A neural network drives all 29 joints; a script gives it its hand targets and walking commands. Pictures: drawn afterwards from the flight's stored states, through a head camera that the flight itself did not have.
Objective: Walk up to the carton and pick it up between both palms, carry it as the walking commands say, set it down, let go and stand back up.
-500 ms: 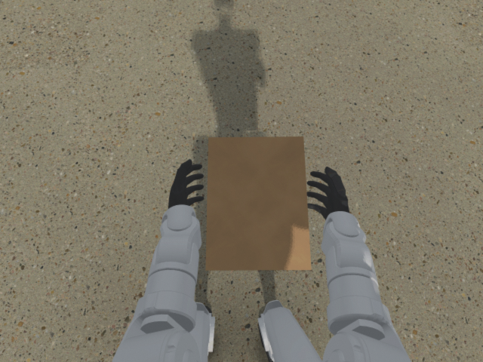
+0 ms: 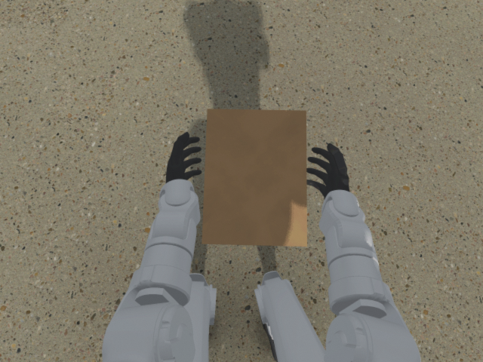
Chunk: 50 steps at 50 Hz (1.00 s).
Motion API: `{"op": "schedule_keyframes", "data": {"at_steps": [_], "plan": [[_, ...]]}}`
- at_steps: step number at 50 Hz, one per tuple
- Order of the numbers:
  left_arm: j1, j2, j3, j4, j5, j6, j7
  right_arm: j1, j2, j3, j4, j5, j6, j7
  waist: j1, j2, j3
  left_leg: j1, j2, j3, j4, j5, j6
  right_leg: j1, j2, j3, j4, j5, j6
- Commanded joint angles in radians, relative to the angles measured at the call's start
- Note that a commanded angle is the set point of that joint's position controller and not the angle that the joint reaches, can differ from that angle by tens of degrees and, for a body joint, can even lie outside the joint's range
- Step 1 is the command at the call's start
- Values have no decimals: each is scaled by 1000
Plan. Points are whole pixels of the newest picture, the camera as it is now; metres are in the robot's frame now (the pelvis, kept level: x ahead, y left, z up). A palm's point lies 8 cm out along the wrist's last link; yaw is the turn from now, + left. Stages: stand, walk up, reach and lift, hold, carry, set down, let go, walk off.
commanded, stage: set down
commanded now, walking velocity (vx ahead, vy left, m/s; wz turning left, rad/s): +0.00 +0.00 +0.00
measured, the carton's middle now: (254, 180) +0.44 -0.06 -0.16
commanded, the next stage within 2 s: none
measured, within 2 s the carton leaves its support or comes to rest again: neither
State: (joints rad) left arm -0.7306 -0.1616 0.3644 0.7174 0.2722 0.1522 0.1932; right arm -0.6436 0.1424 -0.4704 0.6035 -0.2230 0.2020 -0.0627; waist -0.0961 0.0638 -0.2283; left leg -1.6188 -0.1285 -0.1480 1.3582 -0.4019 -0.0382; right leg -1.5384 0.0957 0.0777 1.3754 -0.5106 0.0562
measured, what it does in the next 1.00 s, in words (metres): lowers itself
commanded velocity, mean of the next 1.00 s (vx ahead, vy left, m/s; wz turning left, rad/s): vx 0.00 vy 0.00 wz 0.00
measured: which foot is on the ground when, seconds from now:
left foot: down 0.00-1.00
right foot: down 0.00-1.00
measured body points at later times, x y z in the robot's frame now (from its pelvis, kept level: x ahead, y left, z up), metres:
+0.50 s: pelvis -0.02 +0.00 -0.07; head +0.23 +0.00 +0.30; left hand +0.46 +0.07 -0.17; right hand +0.41 -0.20 -0.16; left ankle +0.09 +0.12 -0.57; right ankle +0.05 -0.14 -0.57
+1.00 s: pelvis -0.03 -0.01 -0.14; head +0.26 -0.02 +0.20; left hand +0.48 +0.06 -0.26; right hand +0.43 -0.21 -0.25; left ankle +0.09 +0.12 -0.57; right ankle +0.05 -0.14 -0.57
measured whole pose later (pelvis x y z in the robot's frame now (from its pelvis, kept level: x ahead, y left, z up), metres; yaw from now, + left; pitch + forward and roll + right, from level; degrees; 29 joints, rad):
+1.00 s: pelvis -0.03 -0.01 -0.14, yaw -2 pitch +45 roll -3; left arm -1.10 -0.04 0.39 0.86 0.21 0.16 0.22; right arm -0.99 0.03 -0.47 0.70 -0.18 0.23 -0.10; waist -0.09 0.07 -0.09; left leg -2.14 -0.18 -0.14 1.81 -0.46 -0.09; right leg -2.07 0.15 0.07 1.85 -0.58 0.08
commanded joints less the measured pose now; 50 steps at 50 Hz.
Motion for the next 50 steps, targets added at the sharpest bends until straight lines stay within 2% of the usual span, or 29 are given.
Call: {"op": "schedule_keyframes", "data": {"at_steps": [1, 21, 35, 50], "plan": [[-423, -901, -479, 136, -59, 6, -244, -597, 787, 521, 29, 94, -29, 257, -50, 25, -731, 522, -54, 105, -73, 149, -1, 250, 52, -96, -128, 266, -15], [-625, -869, -439, 159, -77, 21, -207, -788, 723, 467, 55, 108, -15, 257, -66, 67, -817, 406, -70, 138, 112, 94, -16, 26, 64, -141, 64, 201, -21], [-738, -829, -389, 201, -89, 21, -209, -892, 703, 458, 63, 115, -8, 245, -66, 53, -845, 255, -79, 171, 232, 83, -13, -31, 67, -153, 169, 212, -10], [-839, -778, -381, 229, -125, 10, -214, -989, 664, 482, 62, 146, -18, 225, -62, 36, -878, 116, -80, 200, 361, 97, -9, -65, 63, -163, 281, 245, 2]]}}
